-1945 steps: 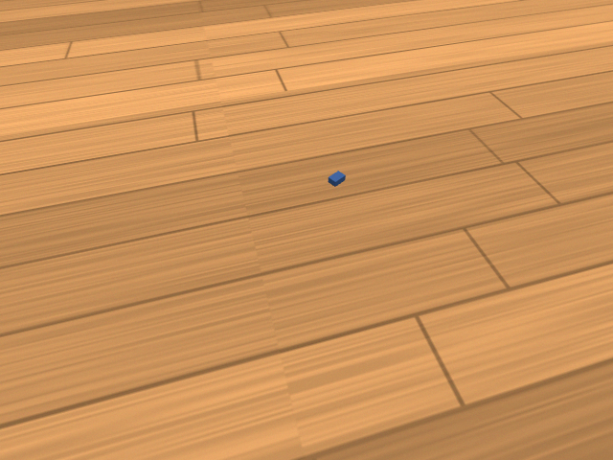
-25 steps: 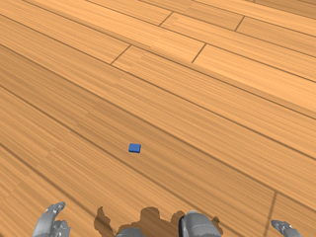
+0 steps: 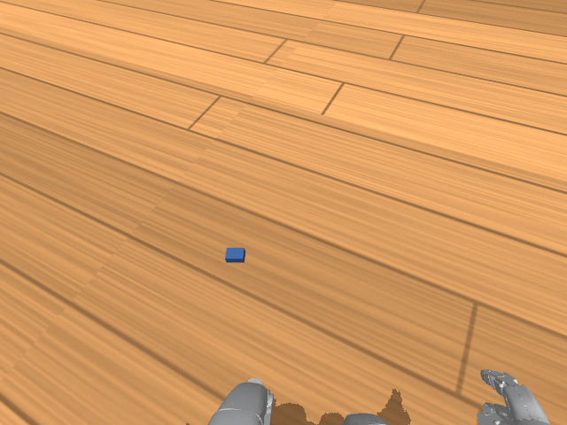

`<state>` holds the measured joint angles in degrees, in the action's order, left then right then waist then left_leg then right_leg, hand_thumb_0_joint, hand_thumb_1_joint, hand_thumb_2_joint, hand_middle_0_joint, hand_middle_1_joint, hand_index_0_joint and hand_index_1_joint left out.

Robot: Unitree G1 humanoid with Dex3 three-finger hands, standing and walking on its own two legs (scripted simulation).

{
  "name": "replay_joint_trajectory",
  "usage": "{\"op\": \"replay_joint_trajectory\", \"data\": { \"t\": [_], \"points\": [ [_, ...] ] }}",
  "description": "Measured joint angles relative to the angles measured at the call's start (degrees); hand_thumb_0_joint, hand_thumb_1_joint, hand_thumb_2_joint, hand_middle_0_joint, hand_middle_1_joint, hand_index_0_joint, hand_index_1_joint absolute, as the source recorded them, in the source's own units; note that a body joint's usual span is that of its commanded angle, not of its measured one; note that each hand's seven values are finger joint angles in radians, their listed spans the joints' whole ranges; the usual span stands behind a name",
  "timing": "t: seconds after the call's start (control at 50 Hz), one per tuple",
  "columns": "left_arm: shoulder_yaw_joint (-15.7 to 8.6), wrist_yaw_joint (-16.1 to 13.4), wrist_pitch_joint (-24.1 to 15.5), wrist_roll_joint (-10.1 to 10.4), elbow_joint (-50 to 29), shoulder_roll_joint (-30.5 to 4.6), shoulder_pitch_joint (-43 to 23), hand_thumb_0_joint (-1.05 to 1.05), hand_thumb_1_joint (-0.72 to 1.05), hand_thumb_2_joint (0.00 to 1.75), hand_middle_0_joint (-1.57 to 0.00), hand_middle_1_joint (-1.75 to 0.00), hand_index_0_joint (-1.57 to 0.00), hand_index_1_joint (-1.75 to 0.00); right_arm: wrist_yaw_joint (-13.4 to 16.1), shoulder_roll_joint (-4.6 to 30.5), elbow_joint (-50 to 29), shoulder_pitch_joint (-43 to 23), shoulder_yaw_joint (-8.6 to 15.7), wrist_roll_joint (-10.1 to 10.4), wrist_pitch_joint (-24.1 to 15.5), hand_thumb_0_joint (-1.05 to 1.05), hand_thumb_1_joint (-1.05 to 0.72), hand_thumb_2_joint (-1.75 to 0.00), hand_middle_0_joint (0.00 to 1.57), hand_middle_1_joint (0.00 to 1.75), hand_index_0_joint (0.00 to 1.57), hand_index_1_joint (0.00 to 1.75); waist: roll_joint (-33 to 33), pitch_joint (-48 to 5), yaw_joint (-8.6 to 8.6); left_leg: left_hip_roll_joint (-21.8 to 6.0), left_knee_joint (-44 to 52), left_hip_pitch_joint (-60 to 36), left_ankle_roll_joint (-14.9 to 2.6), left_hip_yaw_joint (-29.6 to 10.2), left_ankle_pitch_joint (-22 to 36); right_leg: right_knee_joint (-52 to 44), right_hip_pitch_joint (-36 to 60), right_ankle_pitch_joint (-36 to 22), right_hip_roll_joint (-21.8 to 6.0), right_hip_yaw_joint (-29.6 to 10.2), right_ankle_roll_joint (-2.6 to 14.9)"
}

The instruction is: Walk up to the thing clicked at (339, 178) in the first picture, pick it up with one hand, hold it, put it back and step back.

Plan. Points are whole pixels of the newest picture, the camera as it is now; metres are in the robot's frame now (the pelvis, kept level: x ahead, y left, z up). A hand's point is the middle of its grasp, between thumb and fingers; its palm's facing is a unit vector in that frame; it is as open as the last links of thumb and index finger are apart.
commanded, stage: step back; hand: left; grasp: from above
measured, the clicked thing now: (235, 255) +0.76 +0.26 -0.74
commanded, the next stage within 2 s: stand in 1.80 s
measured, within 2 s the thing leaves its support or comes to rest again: neither
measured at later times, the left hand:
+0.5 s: hand out of the picture -0.08 +0.26 -0.15, palm faces +0.04 -0.93 -0.36, open 7.4 cm
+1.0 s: hand out of the picture -0.25 +0.23 -0.12, palm faces +0.12 -0.89 -0.45, open 7.4 cm
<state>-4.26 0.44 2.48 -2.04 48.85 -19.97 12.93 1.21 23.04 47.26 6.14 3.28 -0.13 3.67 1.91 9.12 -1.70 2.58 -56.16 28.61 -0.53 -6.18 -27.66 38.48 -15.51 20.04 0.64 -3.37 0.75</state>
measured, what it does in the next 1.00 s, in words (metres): walks backwards: left foot, then right foot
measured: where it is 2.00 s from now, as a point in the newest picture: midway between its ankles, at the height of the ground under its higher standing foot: outside the picture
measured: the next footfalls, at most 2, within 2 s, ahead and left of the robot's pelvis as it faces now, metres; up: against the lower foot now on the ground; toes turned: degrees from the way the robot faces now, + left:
left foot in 0.24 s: -0.07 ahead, +0.12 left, +0.00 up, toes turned +2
right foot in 0.64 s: -0.23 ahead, -0.16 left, +0.00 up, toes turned +1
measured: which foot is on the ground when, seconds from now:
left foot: up 0.00-0.22, down 0.24-0.66, up 0.68-0.98, down 1.00-1.00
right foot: down 0.00-0.26, up 0.28-0.62, down 0.64-1.00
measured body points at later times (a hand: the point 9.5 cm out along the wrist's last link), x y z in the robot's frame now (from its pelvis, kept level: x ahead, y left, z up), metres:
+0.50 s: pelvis -0.17 -0.01 +0.01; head -0.11 +0.02 +0.45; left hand -0.09 +0.31 -0.12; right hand -0.04 -0.31 -0.09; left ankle -0.11 +0.11 -0.72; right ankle -0.22 -0.17 -0.64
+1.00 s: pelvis -0.29 -0.06 +0.00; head -0.26 -0.08 +0.45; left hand -0.26 +0.28 -0.09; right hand -0.22 -0.36 -0.14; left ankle -0.33 +0.07 -0.72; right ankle -0.27 -0.16 -0.72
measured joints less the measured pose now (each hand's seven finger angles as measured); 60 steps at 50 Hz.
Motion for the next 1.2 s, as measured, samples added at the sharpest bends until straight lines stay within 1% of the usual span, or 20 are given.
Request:
{"op": "replay_joint_trajectory", "data": {
  "t": [0.06, 0.1, 0.18, 0.22, 0.26, 0.3, 0.34, 0.38, 0.44, 0.56, 0.62, 0.66, 0.7, 0.74, 0.82, 0.88, 0.98, 1.06, 1.14, 1.2],
  "points": [
    [-0.1, -0.3, 0.3, -0.2, -0.3, 0.4, -0.3, 0.00, 0.90, 0.90, -0.20, -0.30, -0.21, -0.30, -0.1, 0.4, 0.6, 2.2, -0.1, 0.2, -0.6, 0.01, -0.91, -0.89, 0.20, 0.30, 0.21, 0.30, -0.4, -1.3, 0.66, 3.6, -8.1, -0.1, 0.02, -1.9, 0.0, -2.6, -1.4, -3.0, -1.6, 0.1, -0.16],
    [-0.2, -0.6, 0.2, -0.4, -1.3, 0.1, -1.3, 0.01, 0.90, 0.90, -0.20, -0.30, -0.21, -0.30, 0.2, 0.5, 1.0, 3.6, -0.3, 0.1, -0.9, 0.01, -0.91, -0.89, 0.20, 0.30, 0.21, 0.30, -0.2, -1.5, 0.91, 3.9, -8.1, -1.9, 0.56, -2.1, -0.1, -3.3, -2.9, -4.5, -1.8, 0.6, -0.30],
    [-0.3, -1.5, -0.1, -0.6, -4.3, -0.8, -4.4, 0.00, 0.90, 0.90, -0.20, -0.30, -0.21, -0.30, 0.3, 0.2, 2.1, 5.1, -0.5, -0.4, -1.1, 0.01, -0.91, -0.89, 0.20, 0.30, 0.21, 0.30, 0.0, 0.0, 1.69, 1.5, 3.2, -8.2, 1.24, 0.4, -1.6, -2.8, -6.1, -6.8, -1.9, 2.8, -0.67],
    [-0.3, -1.7, 0.0, -0.1, -5.6, -1.6, -6.1, 0.00, 0.90, 0.90, -0.20, -0.30, -0.21, -0.30, 0.1, -0.5, 2.3, 5.7, -0.7, -0.7, -1.6, 0.01, -0.91, -0.89, 0.20, 0.30, 0.21, 0.30, -0.7, 0.9, 2.24, -0.1, 14.0, -12.4, 0.81, 2.7, 1.9, -0.8, -8.0, -7.0, -2.4, 4.1, -1.04],
    [-0.5, -1.7, 0.7, 0.4, -5.9, -3.0, -8.0, 0.00, 0.90, 0.90, -0.20, -0.30, -0.21, -0.30, -0.1, -2.5, 3.2, 5.2, -0.7, -1.4, -1.9, 0.01, -0.91, -0.89, 0.20, 0.30, 0.21, 0.30, -4.7, 3.1, 1.67, 1.7, 18.8, -14.5, -0.44, 4.8, 7.1, 2.2, -9.5, -6.9, -4.6, 2.6, -1.24],
    [-0.8, -2.0, 1.6, 0.9, -5.1, -3.1, -8.2, 0.00, 0.90, 0.90, -0.20, -0.30, -0.20, -0.30, -0.7, -3.7, 3.1, 5.3, -1.3, -2.0, -1.8, 0.01, -0.91, -0.89, 0.20, 0.30, 0.21, 0.30, -6.3, 3.3, 1.11, 1.7, 18.6, -14.0, -1.06, 5.8, 7.9, 7.8, -11.4, 1.8, -2.3, -0.7, -0.43],
    [-0.5, -1.9, 2.3, 1.1, -3.5, -2.3, -7.8, 0.00, 0.90, 0.90, -0.20, -0.30, -0.20, -0.30, -1.0, -3.6, 2.9, 5.7, -1.7, -2.3, -2.0, 0.01, -0.91, -0.89, 0.20, 0.30, 0.21, 0.30, -4.4, 2.3, 2.69, -0.3, 18.7, -12.8, -1.36, 3.9, 9.1, 17.8, -12.8, 9.0, 2.3, -2.4, -0.15],
    [-0.4, -1.5, 2.6, 1.5, -2.9, -2.0, -6.8, 0.00, 0.90, 0.90, -0.20, -0.30, -0.20, -0.30, -0.8, -3.7, 2.8, 5.6, -1.8, -2.5, -2.0, 0.01, -0.91, -0.89, 0.20, 0.30, 0.21, 0.30, -3.8, 1.0, 2.73, -1.7, 21.1, -12.2, -1.18, 3.4, 11.4, 26.4, -13.5, 9.3, 5.2, -4.4, 0.07],
    [-0.6, -1.0, 2.2, 1.4, -2.5, -2.4, -4.6, 0.00, 0.90, 0.90, -0.20, -0.30, -0.20, -0.30, -0.5, -3.5, 2.1, 4.4, -1.7, -2.3, -2.2, 0.01, -0.90, -0.89, 0.21, 0.30, 0.21, 0.30, -4.2, -0.2, 1.72, -3.1, 23.8, -10.9, -0.74, 4.3, 14.5, 31.8, -12.0, 7.6, 6.2, -6.1, -0.65],
    [-0.7, -1.0, 1.6, 0.9, -0.5, -3.4, -2.1, 0.00, 0.90, 0.90, -0.20, -0.30, -0.20, -0.30, -0.3, -2.4, -1.1, -0.1, -1.2, -2.0, -2.4, 0.01, -0.90, -0.89, 0.21, 0.30, 0.21, 0.30, -4.6, 0.9, 0.54, -5.1, 23.4, -6.7, -0.19, 6.1, 18.0, 17.7, -3.0, 9.0, 2.3, -3.5, -2.98],
    [-0.5, -0.6, 0.9, 1.0, 1.1, -3.3, -1.3, 0.00, 0.90, 0.90, -0.20, -0.30, -0.20, -0.30, -0.7, -1.1, -2.1, -1.9, -1.2, -1.9, -1.8, 0.01, -0.90, -0.89, 0.20, 0.30, 0.21, 0.30, -3.8, 0.9, -0.01, -6.3, 21.0, -3.8, 0.91, 7.0, 18.9, 3.5, 2.3, 6.4, 0.1, 0.1, -2.01],
    [-0.5, -0.4, 0.3, 0.7, 2.8, -1.7, -1.4, 0.00, 0.90, 0.90, -0.20, -0.30, -0.20, -0.30, -0.8, 0.4, -1.7, -2.9, -0.7, -1.6, -1.0, 0.01, -0.91, -0.89, 0.20, 0.30, 0.21, 0.30, 0.0, 1.5, 0.47, -8.2, 18.5, -2.2, 0.59, 5.1, 18.6, -0.6, 4.3, 4.4, 1.9, 2.5, -0.45],
    [-0.1, 0.1, 0.2, -0.2, 3.1, -0.7, 0.0, 0.00, 0.90, 0.90, -0.20, -0.30, -0.20, -0.30, -0.3, 0.5, -0.6, -1.6, 0.0, -1.4, -0.2, 0.01, -0.91, -0.89, 0.20, 0.30, 0.21, 0.30, 1.4, 0.0, 0.75, -5.4, 13.2, -0.1, 0.17, 1.0, 8.0, 0.6, 3.2, 3.8, 1.9, 3.6, 0.51],
    [0.1, 0.2, 0.3, -0.5, 3.1, -0.6, 1.8, 0.00, 0.90, 0.90, -0.20, -0.30, -0.21, -0.30, 0.0, -0.2, 0.9, 0.4, 0.1, -1.2, 0.3, 0.01, -0.91, -0.89, 0.20, 0.30, 0.21, 0.30, -0.6, -2.2, -1.12, -1.1, 4.5, 1.4, 0.62, -0.2, 1.8, 0.9, 1.7, 3.0, 0.0, 1.8, 1.32],
    [-0.1, -0.2, -0.1, -0.7, 3.6, 0.0, 2.7, 0.00, 0.90, 0.90, -0.20, -0.30, -0.21, -0.30, -0.3, 0.3, 2.7, 4.0, -0.1, -0.9, -0.6, 0.01, -0.91, -0.89, 0.20, 0.30, 0.21, 0.30, -0.2, -4.1, -0.50, 2.7, -5.6, 0.7, 0.85, -2.3, 4.4, -3.2, 1.2, -0.7, -1.6, 2.6, 0.99],
    [-0.4, -0.2, -1.4, -1.1, 2.6, -0.2, 2.0, 0.01, 0.90, 0.90, -0.20, -0.30, -0.21, -0.30, -0.6, 0.6, 4.5, 6.7, -0.2, -1.1, -1.1, 0.01, -0.91, -0.89, 0.20, 0.30, 0.21, 0.30, 1.2, -4.5, -0.18, 1.3, -1.4, -3.8, 1.55, -1.5, 4.6, -4.1, 0.2, -2.0, -1.4, 4.3, 1.23],
    [-0.8, 0.2, -2.7, -0.8, 1.1, -1.5, 0.6, 0.00, 0.90, 0.90, -0.20, -0.30, -0.21, -0.30, -1.6, -0.6, 8.4, 9.7, -0.5, -2.1, -1.4, 0.01, -0.91, -0.89, 0.20, 0.30, 0.21, 0.30, 1.2, -5.0, 0.09, -1.7, 14.4, -12.6, 1.47, 2.8, -1.3, -2.8, -0.8, -1.6, -2.1, 8.0, 1.59],
    [-0.7, 0.1, -2.0, -0.2, 2.1, -3.2, 0.7, 0.00, 0.90, 0.90, -0.20, -0.30, -0.21, -0.30, -2.2, -2.8, 9.3, 9.1, -0.3, -2.5, -3.1, 0.01, -0.91, -0.89, 0.20, 0.30, 0.21, 0.30, -3.3, -4.3, -0.23, 0.0, 25.0, -18.1, 0.42, 5.9, 9.8, -0.1, -1.2, -0.5, -4.8, 6.7, 0.74],
    [-0.3, 0.6, -1.2, 0.4, 5.0, -2.6, 1.7, 0.00, 0.90, 0.90, -0.20, -0.30, -0.20, -0.30, -2.6, -2.9, 7.9, 9.8, -0.1, -2.5, -4.7, 0.01, -0.91, -0.89, 0.20, 0.30, 0.21, 0.30, -2.9, -6.7, 1.55, -1.1, 25.0, -18.3, -1.51, 5.2, 8.4, 8.7, -4.3, 7.3, -2.2, 4.9, 0.85],
    [-0.3, 1.1, -2.2, 0.7, 5.4, -2.7, 1.7, 0.01, 0.90, 0.90, -0.20, -0.30, -0.20, -0.30, -2.6, -2.9, 7.4, 9.6, -0.2, -2.5, -5.1, 0.01, -0.91, -0.89, 0.20, 0.30, 0.21, 0.30, -3.1, -6.7, 1.68, -2.0, 26.2, -19.2, -0.80, 5.2, 8.9, 8.5, -5.4, 6.6, -2.1, 4.5, 0.90]
  ]
}}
